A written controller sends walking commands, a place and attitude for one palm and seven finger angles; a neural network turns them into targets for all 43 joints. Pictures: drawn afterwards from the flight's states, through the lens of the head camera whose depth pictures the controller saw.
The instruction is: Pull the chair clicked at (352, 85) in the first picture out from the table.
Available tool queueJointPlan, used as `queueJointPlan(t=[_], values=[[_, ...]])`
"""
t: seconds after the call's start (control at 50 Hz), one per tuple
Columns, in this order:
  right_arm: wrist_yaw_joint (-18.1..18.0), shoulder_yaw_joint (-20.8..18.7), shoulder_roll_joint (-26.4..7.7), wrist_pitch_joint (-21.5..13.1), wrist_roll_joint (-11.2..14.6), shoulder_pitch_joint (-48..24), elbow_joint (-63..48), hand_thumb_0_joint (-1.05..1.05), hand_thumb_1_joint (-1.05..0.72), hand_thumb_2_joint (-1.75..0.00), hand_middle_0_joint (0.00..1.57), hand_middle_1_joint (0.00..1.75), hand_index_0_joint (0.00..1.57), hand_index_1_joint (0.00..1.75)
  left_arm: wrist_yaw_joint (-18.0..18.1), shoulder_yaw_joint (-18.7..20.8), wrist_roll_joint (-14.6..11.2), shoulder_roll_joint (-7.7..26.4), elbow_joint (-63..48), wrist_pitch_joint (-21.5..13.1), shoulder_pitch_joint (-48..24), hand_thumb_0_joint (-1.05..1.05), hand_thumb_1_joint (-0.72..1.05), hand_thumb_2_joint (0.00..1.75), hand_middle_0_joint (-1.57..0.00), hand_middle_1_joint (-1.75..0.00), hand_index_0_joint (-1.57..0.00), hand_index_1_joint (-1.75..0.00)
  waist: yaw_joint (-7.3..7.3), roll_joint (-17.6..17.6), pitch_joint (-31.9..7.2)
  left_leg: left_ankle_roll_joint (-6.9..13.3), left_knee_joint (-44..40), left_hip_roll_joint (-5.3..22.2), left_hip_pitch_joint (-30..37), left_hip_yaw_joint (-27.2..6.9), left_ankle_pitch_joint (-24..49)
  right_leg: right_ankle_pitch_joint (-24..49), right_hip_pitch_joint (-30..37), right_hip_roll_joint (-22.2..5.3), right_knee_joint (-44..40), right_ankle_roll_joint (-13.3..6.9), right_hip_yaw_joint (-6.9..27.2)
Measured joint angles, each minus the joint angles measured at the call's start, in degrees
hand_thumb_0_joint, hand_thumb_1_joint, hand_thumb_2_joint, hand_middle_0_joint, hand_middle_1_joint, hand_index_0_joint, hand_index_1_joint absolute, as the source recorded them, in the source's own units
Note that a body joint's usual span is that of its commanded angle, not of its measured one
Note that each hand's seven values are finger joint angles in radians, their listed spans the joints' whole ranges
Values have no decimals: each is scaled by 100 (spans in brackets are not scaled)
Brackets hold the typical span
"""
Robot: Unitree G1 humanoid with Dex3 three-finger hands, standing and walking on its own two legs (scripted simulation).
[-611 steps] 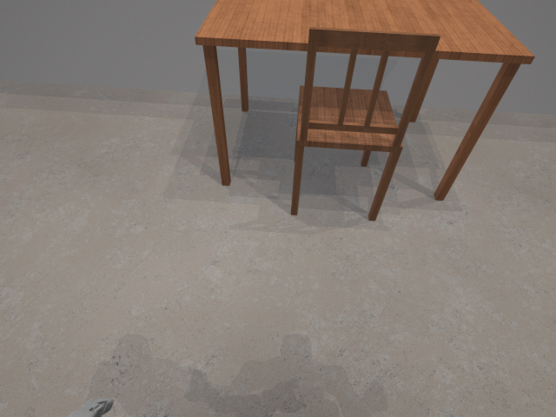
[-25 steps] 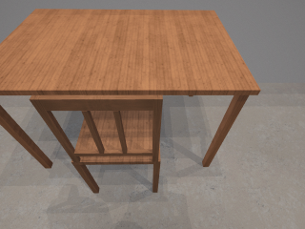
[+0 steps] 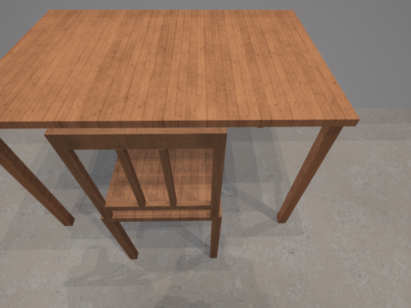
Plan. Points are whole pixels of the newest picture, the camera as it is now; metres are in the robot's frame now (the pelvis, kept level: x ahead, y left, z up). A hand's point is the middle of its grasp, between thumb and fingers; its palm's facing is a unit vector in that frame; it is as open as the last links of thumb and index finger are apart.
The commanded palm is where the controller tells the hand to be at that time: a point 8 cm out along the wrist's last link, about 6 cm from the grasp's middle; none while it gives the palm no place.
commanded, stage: look again from close up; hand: left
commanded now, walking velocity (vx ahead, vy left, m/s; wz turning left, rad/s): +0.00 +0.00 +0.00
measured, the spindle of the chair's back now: (133, 179) +0.44 +0.23 -0.10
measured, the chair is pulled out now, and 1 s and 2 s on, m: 0.00 0.00 0.00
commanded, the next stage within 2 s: raise the hand toward the chair's back in 0.68 s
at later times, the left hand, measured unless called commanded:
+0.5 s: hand out of the picture -0.01 +0.21 -0.18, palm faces +0.00 -0.98 -0.22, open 7.4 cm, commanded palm none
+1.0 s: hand (118, 270) +0.19 +0.18 -0.03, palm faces +0.19 -0.98 -0.11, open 7.8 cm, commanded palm +0.09 +0.24 -0.06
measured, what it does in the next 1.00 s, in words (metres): stands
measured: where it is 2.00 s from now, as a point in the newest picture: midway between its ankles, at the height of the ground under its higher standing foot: outside the picture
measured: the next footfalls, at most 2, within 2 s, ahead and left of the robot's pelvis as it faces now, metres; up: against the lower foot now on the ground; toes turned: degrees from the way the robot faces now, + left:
none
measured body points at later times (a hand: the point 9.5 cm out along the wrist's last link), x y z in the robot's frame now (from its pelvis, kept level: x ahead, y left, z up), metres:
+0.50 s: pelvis -0.02 +0.02 +0.00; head -0.01 +0.03 +0.45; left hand -0.01 +0.26 -0.16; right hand +0.01 -0.21 -0.15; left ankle +0.03 +0.13 -0.74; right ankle -0.08 -0.12 -0.74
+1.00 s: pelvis -0.04 +0.00 -0.02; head +0.01 +0.00 +0.43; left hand +0.17 +0.24 -0.02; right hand +0.09 -0.24 -0.13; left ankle +0.03 +0.13 -0.74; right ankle -0.08 -0.12 -0.74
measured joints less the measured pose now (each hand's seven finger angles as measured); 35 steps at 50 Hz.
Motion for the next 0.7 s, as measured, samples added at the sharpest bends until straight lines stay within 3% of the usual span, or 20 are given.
queueJointPlan(t=[0.06, 0.2, 0.42, 0.7], values=[[21, -4, -1, -29, -9, 46, -192, 1, -92, -90, 19, 30, 20, 30, 0, 2, -21, 50, -131, 24, 14, 0, 91, 90, -20, -30, -20, -30, -57, -4, 24, 17, 265, -42, -159, 19, -102, -188, -205, -51, 385, 26, 16], [17, 16, 18, 26, -10, 137, -220, 1, -93, -90, 20, 30, 20, 30, -24, 33, -26, 237, -381, 145, -117, 0, 91, 90, -20, -30, -20, -30, -38, -56, -71, 114, 501, -128, -214, 56, -183, -344, -306, -148, 737, 95, 42], [85, 73, 57, 39, -9, 147, -152, 1, -93, -90, 20, 30, 20, 30, -110, 3, -32, 427, -438, 186, -204, 0, 91, 90, -20, -30, -20, -30, -36, -227, -119, 166, 79, -223, -170, 146, 136, -142, -409, -252, 581, 149, 111], [80, 105, 86, -9, 41, 110, 118, 1, -91, -90, 20, 30, 20, 30, -128, -43, -43, 346, -120, 142, 39, 0, 91, 90, -20, -30, -20, -30, 24, -293, -51, 154, -219, -231, -58, 178, 261, -16, -325, -261, 308, 157, 136]])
